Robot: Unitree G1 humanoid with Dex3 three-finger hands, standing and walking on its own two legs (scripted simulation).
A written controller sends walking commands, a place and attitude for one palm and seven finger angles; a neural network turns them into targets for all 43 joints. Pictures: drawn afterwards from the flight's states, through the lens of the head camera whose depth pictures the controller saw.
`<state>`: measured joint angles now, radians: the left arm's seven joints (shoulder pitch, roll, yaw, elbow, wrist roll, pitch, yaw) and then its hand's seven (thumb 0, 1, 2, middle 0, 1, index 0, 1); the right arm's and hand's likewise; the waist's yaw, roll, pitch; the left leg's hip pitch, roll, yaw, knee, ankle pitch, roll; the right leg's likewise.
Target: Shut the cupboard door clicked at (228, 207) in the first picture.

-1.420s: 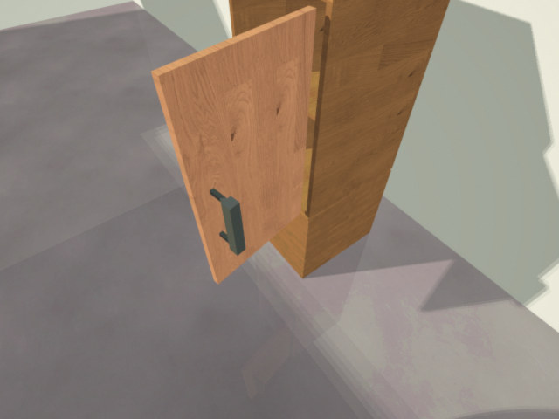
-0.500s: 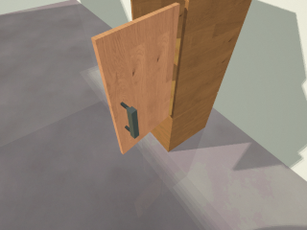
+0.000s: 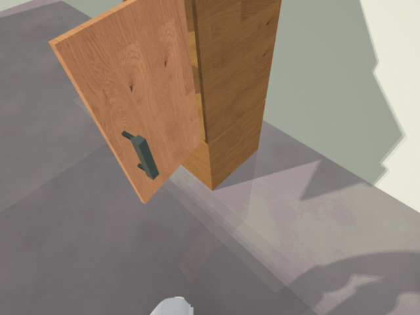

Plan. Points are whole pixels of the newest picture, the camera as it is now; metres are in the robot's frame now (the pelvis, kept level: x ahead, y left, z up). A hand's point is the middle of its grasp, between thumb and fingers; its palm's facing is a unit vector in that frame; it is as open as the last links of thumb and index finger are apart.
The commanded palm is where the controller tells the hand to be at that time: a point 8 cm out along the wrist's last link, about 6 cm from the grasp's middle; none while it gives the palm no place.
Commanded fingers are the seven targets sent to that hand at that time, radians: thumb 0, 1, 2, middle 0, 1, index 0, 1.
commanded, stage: walk to a spot facing it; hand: left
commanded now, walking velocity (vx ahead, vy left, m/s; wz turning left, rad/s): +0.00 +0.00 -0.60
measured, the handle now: (140, 155) +0.50 +0.25 -0.08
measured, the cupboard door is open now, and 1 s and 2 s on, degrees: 100 100 100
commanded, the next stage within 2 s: none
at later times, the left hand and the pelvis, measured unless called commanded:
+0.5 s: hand out of the picture +0.09 +0.24 -0.17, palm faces -0.18 -0.95 -0.25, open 7.4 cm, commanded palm none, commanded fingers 0.00 0.90 0.90 -0.20 -0.30 -0.20 -0.30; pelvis +0.00 +0.04 +0.00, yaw -17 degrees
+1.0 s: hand (176, 285) +0.20 +0.11 -0.17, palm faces -0.59 -0.78 -0.20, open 7.4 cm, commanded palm none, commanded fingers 0.00 0.90 0.90 -0.20 -0.30 -0.20 -0.30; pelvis +0.00 +0.01 +0.00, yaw -36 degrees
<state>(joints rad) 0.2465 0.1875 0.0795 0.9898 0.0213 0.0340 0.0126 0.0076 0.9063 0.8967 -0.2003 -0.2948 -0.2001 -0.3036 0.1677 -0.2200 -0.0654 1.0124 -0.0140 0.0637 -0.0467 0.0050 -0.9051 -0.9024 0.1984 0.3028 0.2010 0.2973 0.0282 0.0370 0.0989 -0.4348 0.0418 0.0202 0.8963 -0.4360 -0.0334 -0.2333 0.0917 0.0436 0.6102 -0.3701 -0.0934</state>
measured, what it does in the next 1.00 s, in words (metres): steps on the spot, turning right: left foot, then right foot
